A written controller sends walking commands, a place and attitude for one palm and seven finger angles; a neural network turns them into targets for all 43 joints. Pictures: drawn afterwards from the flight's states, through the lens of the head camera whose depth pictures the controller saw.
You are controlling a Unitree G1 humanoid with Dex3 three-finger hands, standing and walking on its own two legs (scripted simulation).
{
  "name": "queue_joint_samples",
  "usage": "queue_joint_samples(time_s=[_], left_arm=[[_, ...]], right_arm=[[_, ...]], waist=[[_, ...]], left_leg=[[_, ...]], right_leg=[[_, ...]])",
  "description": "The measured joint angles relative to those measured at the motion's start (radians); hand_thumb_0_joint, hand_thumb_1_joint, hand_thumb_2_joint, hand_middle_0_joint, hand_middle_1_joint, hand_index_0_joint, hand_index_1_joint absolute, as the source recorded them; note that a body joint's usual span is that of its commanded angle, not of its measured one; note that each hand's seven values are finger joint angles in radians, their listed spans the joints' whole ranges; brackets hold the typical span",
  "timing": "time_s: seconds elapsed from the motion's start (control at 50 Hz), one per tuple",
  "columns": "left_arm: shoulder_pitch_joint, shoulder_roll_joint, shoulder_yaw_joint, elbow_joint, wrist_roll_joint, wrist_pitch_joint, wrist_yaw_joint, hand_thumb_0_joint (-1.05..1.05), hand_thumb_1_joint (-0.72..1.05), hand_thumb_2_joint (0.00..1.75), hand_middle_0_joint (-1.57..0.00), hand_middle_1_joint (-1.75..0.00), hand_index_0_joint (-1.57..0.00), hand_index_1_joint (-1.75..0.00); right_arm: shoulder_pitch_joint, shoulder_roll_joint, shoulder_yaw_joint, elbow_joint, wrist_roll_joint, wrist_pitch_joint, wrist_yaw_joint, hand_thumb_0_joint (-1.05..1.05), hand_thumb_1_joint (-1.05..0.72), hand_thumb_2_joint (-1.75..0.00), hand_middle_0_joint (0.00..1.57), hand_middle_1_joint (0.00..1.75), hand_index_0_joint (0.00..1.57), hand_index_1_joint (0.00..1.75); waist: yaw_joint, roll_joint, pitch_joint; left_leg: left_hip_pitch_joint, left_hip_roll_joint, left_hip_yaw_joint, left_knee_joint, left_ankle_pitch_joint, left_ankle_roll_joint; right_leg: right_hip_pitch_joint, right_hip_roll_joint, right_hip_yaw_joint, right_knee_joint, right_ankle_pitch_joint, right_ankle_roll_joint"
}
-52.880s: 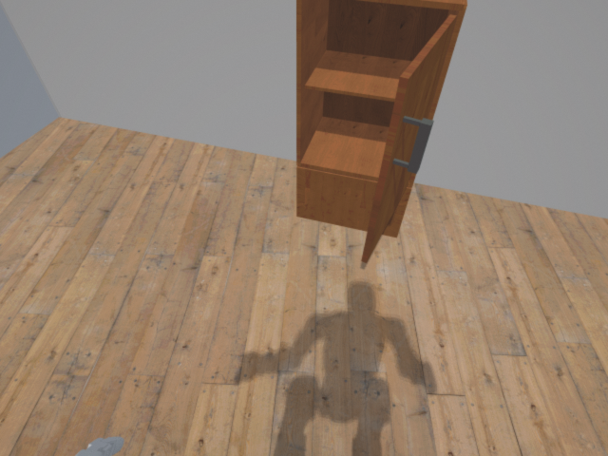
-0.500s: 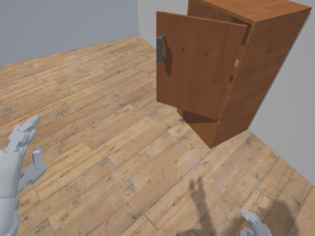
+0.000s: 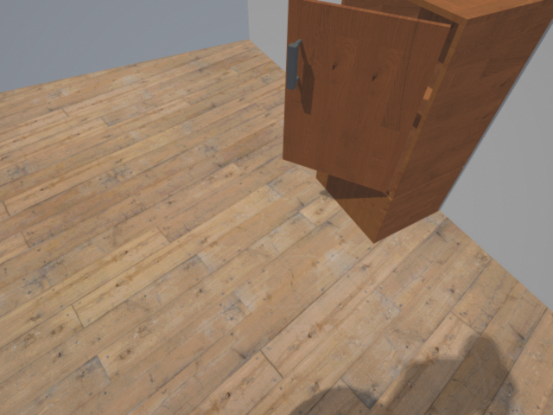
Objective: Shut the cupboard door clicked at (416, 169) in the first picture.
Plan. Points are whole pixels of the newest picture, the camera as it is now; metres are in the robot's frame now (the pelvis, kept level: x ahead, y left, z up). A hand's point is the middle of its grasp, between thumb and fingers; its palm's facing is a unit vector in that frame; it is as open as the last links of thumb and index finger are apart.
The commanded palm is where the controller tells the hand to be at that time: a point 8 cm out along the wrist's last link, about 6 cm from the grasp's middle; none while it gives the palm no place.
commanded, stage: let the arm hang, fingers relaxed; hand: left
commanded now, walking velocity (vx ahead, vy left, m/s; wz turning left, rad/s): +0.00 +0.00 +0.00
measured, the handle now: (295, 64) +1.06 +0.01 -0.02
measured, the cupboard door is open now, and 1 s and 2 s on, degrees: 36 36 36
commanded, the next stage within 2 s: look to check the result in 0.54 s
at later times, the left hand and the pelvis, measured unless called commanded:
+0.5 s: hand out of the picture -0.01 +0.14 -0.18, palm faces +0.00 -0.99 -0.13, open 7.3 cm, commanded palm none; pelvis +0.00 -0.01 +0.00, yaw -1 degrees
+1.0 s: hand out of the picture -0.01 +0.14 -0.18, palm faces +0.01 -0.99 -0.17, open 7.3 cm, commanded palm none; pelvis +0.03 -0.02 +0.00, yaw -1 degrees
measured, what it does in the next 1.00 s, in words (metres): stands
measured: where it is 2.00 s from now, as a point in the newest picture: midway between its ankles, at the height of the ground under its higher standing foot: outside the picture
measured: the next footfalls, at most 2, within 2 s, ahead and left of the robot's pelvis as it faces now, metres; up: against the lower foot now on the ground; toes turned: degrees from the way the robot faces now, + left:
left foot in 1.64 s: +0.16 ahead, +0.14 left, +0.00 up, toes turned +18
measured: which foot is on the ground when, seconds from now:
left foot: down 0.00-1.00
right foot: down 0.00-1.00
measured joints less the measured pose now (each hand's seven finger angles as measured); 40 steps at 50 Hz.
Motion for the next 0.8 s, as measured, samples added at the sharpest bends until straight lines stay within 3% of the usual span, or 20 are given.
queue_joint_samples(time_s=[0.14,0.46,0.8], left_arm=[[0.01,-0.025,-0.003,0.068,0.0,-0.014,0.009,0.0,0.92,0.9,-0.2,-0.3,-0.2,-0.3],[-0.07,-0.105,-0.01,0.056,0.002,-0.034,0.012,0.0,0.91,0.9,-0.2,-0.3,-0.2,-0.3],[-0.064,-0.091,-0.004,0.076,-0.005,-0.04,0.021,0.0,0.91,0.9,-0.2,-0.3,-0.2,-0.3]], right_arm=[[-0.009,0.014,-0.006,0.05,0.005,-0.014,-0.004,0.01,-0.91,-0.9,0.2,0.3,0.2,0.3],[0.007,0.06,-0.011,0.088,0.002,-0.021,-0.011,0.01,-0.91,-0.9,0.2,0.3,0.2,0.3],[0.013,0.078,-0.004,0.106,0.004,-0.031,-0.018,0.01,-0.91,-0.9,0.2,0.3,0.2,0.3]], waist=[[-0.005,0.018,-0.017],[-0.02,-0.015,-0.044],[-0.02,-0.015,-0.012]], left_leg=[[0.026,-0.004,0.02,-0.03,0.014,0.004],[0.027,0.002,0.017,-0.039,0.017,-0.009],[0.037,0.013,0.008,-0.018,-0.014,-0.021]], right_leg=[[0.007,-0.005,0.02,-0.005,0.007,0.006],[0.002,0.002,0.019,0.0,0.0,-0.005],[0.031,0.014,0.013,-0.018,-0.014,-0.014]])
